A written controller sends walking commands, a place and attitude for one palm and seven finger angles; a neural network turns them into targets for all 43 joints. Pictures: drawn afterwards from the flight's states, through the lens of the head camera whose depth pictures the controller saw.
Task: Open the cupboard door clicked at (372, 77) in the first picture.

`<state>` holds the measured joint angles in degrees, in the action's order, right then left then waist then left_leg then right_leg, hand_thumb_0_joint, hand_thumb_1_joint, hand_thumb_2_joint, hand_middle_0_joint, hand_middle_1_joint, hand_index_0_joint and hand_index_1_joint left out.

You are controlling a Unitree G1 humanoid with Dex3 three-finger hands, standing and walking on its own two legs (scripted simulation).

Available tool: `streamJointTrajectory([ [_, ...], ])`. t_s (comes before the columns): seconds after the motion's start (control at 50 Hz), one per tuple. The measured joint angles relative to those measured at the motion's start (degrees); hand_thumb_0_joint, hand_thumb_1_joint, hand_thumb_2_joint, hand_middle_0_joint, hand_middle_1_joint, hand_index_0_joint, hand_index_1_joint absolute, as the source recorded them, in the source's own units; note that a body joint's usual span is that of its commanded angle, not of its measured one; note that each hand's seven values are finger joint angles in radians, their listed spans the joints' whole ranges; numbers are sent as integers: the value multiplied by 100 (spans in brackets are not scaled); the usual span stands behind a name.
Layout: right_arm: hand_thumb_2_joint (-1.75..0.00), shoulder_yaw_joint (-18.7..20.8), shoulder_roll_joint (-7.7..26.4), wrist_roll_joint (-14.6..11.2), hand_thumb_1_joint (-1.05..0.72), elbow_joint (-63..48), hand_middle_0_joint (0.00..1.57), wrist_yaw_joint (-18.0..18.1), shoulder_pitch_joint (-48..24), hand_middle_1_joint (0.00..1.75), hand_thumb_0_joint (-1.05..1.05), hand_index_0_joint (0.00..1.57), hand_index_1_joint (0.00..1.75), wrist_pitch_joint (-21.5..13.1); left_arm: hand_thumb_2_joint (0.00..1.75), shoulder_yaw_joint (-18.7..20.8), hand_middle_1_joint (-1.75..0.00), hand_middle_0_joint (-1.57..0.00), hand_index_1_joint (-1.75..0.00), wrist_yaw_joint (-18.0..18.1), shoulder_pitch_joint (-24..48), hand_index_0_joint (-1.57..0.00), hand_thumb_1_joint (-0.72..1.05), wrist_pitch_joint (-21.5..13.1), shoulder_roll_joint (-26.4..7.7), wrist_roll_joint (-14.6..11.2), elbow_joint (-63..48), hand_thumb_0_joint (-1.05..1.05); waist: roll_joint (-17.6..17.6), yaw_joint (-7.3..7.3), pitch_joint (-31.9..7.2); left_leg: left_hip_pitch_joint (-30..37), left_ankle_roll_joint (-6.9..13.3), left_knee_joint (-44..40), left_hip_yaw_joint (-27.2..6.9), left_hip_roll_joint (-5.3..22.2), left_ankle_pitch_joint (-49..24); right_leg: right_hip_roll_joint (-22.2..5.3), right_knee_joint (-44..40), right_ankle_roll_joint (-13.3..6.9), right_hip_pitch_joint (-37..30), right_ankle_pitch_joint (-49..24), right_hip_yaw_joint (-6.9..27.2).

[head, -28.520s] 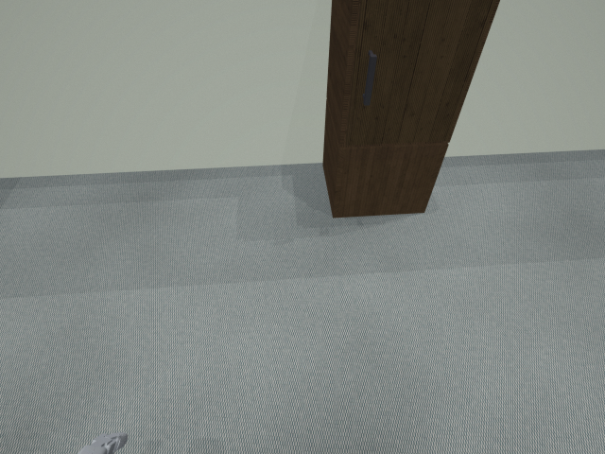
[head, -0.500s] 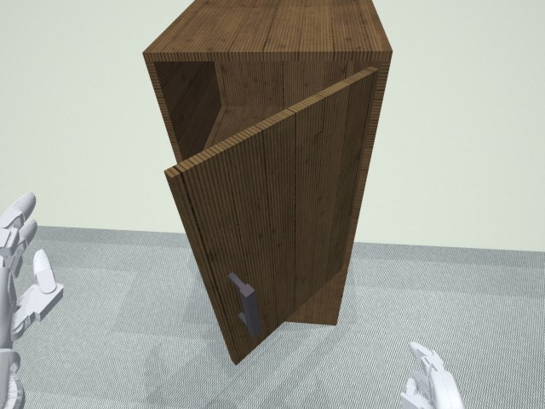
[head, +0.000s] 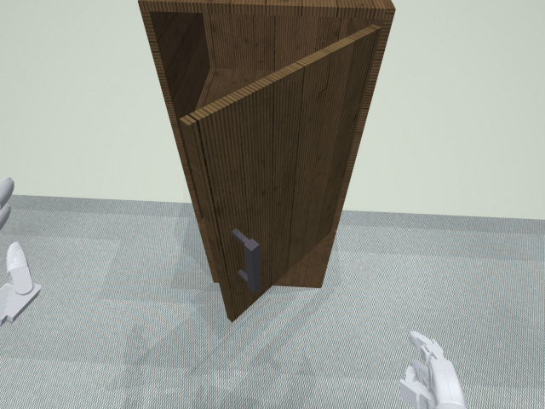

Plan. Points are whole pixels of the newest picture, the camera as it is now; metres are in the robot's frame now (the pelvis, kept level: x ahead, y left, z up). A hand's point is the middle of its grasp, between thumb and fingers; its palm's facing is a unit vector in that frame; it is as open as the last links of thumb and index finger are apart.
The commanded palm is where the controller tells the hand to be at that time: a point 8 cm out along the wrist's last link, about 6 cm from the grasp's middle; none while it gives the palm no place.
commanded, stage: step back with the hand held close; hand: left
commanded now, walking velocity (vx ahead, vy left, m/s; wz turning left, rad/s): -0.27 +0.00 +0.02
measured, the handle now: (246, 262) +0.38 +0.08 -0.07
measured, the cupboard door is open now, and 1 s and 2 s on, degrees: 48 48 48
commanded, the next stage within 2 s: stop stepping back and stand still in 0.68 s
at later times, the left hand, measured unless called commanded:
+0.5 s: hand out of the picture +0.12 +0.27 +0.16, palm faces +0.48 -0.70 -0.54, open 7.4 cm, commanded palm +0.05 +0.30 +0.18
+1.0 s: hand out of the picture +0.00 +0.23 +0.16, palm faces +0.38 -0.79 -0.49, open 7.4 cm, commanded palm -0.06 +0.27 +0.18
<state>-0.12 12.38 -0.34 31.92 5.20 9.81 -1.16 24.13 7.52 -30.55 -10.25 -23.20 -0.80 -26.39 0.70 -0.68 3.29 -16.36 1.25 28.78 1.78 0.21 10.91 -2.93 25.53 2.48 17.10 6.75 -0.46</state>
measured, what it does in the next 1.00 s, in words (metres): walks backwards: right foot, then right foot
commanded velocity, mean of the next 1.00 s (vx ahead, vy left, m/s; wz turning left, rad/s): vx -0.22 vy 0.01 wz -0.05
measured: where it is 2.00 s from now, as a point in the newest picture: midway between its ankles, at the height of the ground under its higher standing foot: outside the picture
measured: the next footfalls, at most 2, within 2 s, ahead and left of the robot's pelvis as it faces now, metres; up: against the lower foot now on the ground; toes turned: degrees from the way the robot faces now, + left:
right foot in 0.38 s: +0.00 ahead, -0.13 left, +0.00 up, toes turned +10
right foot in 0.96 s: -0.25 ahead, -0.11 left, +0.00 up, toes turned -4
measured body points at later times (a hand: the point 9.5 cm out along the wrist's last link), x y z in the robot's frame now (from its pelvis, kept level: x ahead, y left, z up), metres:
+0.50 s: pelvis -0.06 -0.01 -0.01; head -0.03 +0.00 +0.44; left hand +0.09 +0.31 +0.19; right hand +0.13 -0.23 -0.10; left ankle +0.03 +0.10 -0.73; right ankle -0.04 -0.13 -0.74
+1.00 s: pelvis -0.20 -0.03 -0.01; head -0.17 -0.01 +0.44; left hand -0.02 +0.27 +0.19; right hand +0.00 -0.24 -0.08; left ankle -0.05 +0.08 -0.72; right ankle -0.30 -0.12 -0.74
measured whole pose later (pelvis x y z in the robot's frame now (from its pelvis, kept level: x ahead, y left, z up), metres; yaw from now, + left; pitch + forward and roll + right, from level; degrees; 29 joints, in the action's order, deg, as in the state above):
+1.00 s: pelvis -0.20 -0.03 -0.01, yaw -1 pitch +3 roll +0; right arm -1.9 10.2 1.4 34.0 3.4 7.3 -6.3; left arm 24.5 8.5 -32.9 -7.9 -26.1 -4.0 -33.2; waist -2.0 -1.1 0.2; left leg -32.0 -0.9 31.4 3.7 0.8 10.4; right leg 2.0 25.1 -4.1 6.7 22.3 -1.6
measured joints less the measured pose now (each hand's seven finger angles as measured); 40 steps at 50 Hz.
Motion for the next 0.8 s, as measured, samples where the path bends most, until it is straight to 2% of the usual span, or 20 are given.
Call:
streamJointTrajectory([
  [0.12,-90,-13,6,31,-90,11,20,-34,107,30,2,21,30,-128,90,-25,-30,-21,-30,22,58,-21,89,-80,101,119,-75,2,3,-4,57,-383,31,437,-145,42,227,130,178,-40,209,-16,15],
  [0.24,-90,15,65,67,-90,182,20,-33,167,30,2,21,30,-231,90,-11,-30,-21,-30,127,-20,-22,89,-206,73,44,-361,2,-45,-1,78,-676,-18,626,-230,27,370,157,162,-62,393,-98,2],
  [0.3,-90,37,69,73,-90,226,20,24,194,30,2,21,30,-261,90,27,-30,-21,-30,150,32,-22,89,-243,-20,47,-412,2,16,72,116,-727,19,514,-296,56,84,266,386,-39,506,442,51],
  [0.36,-90,64,-30,71,-90,242,20,45,319,30,2,21,30,-331,90,158,-30,-21,-30,114,153,-22,89,-256,-259,91,-405,2,77,226,84,-803,59,362,-431,98,-367,545,1181,-66,372,469,77],
  [0.38,-90,57,-76,69,-90,265,20,24,360,30,2,21,30,-353,90,238,-30,-21,-30,99,138,-22,89,-282,-339,89,-410,2,39,230,8,-870,37,370,-443,84,-377,616,1288,-105,243,602,103],
  [0.44,-90,28,-133,96,-90,261,20,-67,308,30,2,21,30,-412,90,530,-30,-21,-30,77,-34,-22,89,-420,-419,77,-389,2,-100,134,-182,-1233,42,605,-246,91,-69,656,872,-275,1,1372,358],
  [0.5,-90,70,-5,126,-90,437,20,-164,-6,30,2,21,30,-400,90,297,-30,-21,-30,77,-70,-21,89,-427,-132,15,-268,1,73,41,-22,-1314,-104,897,-283,66,289,712,708,-292,59,975,388],
  [0.56,-90,87,15,92,-90,547,20,-144,-126,30,2,21,30,-339,90,-24,-30,-21,-30,37,-162,-21,89,-288,-63,2,-272,1,7,-8,-75,-929,-155,888,-117,-95,184,624,446,-205,21,733,451],
  [0.58,-90,80,14,72,-90,526,20,-113,-135,30,2,21,30,-327,90,-73,-30,-21,-30,14,-192,-21,89,-241,-90,-12,-318,1,-9,-8,-126,-704,-113,592,-86,-108,13,627,388,-178,40,692,450],
  [0.6,-90,86,-5,55,-90,501,20,-71,-174,30,2,21,30,-323,90,-93,-30,-21,-30,-6,-156,-21,89,-198,-151,-22,-359,2,-56,10,-128,-586,96,294,-93,-146,97,606,368,-151,82,658,436],
  [0.64,-90,89,-95,56,-90,437,20,-21,-333,30,2,21,30,-326,90,-44,-30,-21,-30,-25,23,-22,89,-140,-323,-45,-396,2,-263,-35,39,-510,282,7,-15,-236,-117,539,698,-146,236,824,450],
  [0.7,-90,64,-181,166,-90,292,20,-79,-470,30,2,21,30,-477,90,71,-30,-21,-30,-34,123,-22,89,-111,-461,-115,-462,2,-254,-74,140,-479,272,-314,8,-123,-510,757,2089,-191,544,1848,381],
  [0.74,-90,32,-210,169,-90,238,20,-152,-488,30,2,21,30,-592,90,116,-30,-21,-30,-7,53,-22,89,-106,-454,-157,-584,2,-167,-124,93,-477,263,-489,31,6,-676,831,2656,-202,537,2024,268],
  [0.8,-90,-34,-255,160,-90,214,20,-233,-501,30,1,21,30,-658,90,142,-30,-21,-30,32,-119,-22,89,-44,-378,-208,-751,2,-106,-211,-65,-521,252,-701,185,171,-892,751,2918,-176,327,2053,139],
])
